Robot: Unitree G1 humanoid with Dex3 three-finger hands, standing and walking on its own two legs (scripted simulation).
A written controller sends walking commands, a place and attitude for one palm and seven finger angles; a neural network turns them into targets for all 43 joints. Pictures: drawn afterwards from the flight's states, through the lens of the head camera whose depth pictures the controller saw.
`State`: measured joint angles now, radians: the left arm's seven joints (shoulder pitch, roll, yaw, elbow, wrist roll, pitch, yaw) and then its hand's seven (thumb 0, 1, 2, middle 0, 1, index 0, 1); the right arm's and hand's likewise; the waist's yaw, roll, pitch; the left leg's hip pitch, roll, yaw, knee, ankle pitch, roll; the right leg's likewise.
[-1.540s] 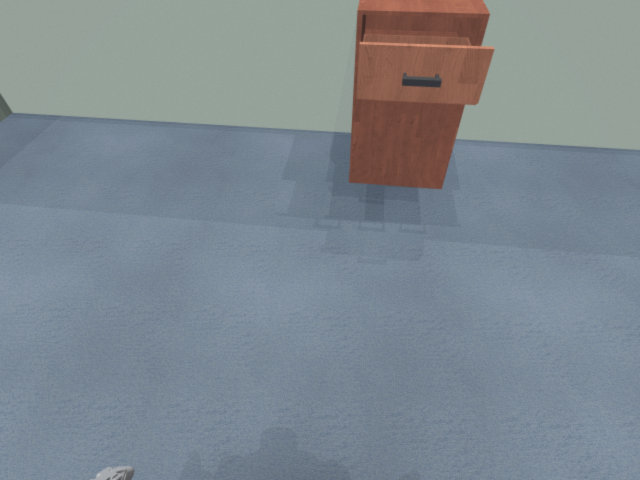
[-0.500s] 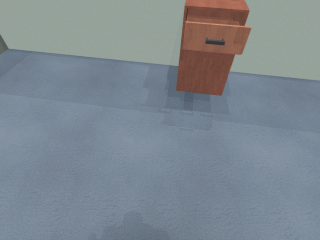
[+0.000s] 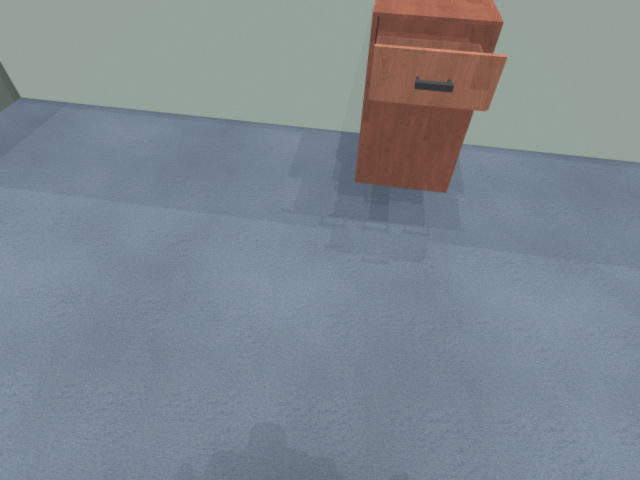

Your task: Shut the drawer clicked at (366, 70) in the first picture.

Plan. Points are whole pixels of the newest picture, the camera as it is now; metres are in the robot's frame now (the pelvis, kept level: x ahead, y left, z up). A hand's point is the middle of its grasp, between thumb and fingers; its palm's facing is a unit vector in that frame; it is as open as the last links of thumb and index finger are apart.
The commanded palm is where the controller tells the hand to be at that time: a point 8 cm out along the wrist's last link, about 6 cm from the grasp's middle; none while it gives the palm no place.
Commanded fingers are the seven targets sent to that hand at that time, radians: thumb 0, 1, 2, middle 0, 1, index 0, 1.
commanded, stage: walk to a spot facing it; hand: left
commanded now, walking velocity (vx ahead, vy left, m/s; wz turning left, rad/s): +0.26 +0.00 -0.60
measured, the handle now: (433, 83) +1.31 -0.29 -0.10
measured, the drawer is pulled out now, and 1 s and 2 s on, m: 0.27 0.27 0.27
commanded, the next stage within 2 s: none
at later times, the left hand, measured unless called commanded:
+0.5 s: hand out of the picture +0.08 +0.14 -0.17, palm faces -0.12 -0.97 -0.20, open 7.3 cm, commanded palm none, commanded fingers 0.00 0.90 0.90 -0.20 -0.30 -0.20 -0.30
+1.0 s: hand (257, 332) +0.41 +0.15 -0.18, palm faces -0.41 -0.89 -0.21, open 7.4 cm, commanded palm none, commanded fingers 0.00 0.90 0.90 -0.20 -0.30 -0.20 -0.30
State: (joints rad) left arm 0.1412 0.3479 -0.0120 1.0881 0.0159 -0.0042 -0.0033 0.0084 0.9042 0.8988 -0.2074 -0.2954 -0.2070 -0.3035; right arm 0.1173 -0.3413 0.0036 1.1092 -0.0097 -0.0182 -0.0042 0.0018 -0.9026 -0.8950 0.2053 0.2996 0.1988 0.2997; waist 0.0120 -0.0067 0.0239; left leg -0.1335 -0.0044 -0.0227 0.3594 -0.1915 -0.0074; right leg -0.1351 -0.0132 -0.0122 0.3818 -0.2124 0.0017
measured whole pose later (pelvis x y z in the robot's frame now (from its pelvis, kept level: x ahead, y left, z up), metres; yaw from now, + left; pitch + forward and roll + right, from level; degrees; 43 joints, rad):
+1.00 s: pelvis +0.28 -0.03 -0.01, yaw -30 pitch +0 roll +0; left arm 0.29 0.26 0.10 0.98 0.04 0.01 -0.03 0.01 0.91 0.90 -0.20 -0.29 -0.20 -0.30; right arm 0.20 -0.15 -0.03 0.95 -0.03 -0.08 -0.02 0.00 -0.91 -0.89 0.20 0.30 0.20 0.30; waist 0.04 -0.05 0.03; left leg -0.26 0.09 0.21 0.53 -0.26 0.02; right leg -0.51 -0.05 -0.05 1.24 -0.33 -0.01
